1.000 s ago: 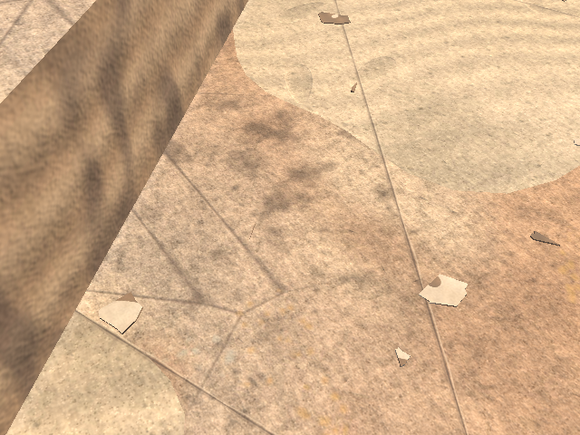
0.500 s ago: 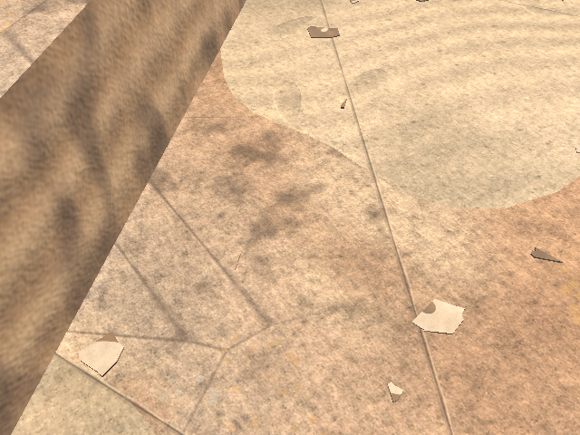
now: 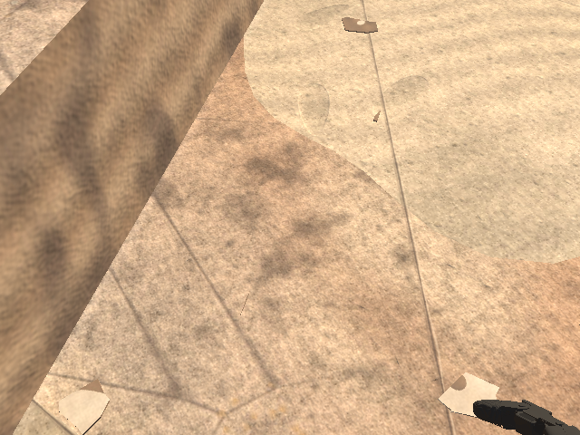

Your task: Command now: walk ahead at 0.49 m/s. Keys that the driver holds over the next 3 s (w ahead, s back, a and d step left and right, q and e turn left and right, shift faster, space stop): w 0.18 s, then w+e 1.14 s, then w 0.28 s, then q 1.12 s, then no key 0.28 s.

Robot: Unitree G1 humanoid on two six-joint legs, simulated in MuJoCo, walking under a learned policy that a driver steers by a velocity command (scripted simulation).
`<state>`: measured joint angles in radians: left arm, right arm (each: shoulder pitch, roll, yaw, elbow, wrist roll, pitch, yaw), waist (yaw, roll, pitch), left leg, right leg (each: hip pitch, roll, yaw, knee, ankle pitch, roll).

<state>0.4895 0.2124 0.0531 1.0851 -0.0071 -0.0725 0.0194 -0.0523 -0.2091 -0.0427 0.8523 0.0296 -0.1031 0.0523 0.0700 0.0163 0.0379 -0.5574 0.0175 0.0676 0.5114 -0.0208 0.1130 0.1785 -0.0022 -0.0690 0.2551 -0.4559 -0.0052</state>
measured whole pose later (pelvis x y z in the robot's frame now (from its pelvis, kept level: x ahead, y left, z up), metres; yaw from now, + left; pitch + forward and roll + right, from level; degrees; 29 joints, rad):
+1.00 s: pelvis +0.57 -0.10 +0.02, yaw -23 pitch +3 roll +0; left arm 0.35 0.27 0.08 0.79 -0.02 -0.06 0.01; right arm -0.01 -0.27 -0.05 0.77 0.00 -0.11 0.01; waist 0.08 0.04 0.01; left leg -0.59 0.03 -0.08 0.50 0.04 -0.02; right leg -0.11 0.11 0.16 0.39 -0.32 -0.08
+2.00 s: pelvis +0.95 -0.37 +0.02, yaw -32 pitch +2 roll -2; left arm 0.19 0.27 0.07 0.76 0.00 -0.04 0.03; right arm 0.15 -0.27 -0.06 0.78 0.01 -0.01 0.04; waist 0.02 0.04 0.04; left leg -0.56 0.07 0.02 0.71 -0.13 -0.02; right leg -0.11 0.01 -0.20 0.37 -0.28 -0.03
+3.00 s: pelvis +1.00 -0.39 +0.02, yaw -1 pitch +2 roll +0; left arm 0.18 0.31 0.07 0.76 0.00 0.01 0.02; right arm 0.15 -0.25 -0.05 0.61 -0.02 0.03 0.00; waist 0.03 -0.04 0.03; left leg -0.27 -0.02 -0.01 0.51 -0.27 0.03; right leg -0.39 -0.08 -0.02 0.86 -0.53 0.07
